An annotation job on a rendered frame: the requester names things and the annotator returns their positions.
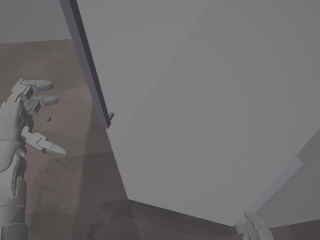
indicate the handle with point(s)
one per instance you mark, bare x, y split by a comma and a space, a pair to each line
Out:
77, 31

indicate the fridge door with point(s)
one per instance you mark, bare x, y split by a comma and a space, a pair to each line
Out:
212, 99

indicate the left robot forearm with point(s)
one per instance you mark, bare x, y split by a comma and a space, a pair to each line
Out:
13, 191

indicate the left robot hand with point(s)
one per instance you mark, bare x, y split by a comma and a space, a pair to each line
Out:
17, 111

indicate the right robot hand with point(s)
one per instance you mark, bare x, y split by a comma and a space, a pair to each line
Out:
258, 224

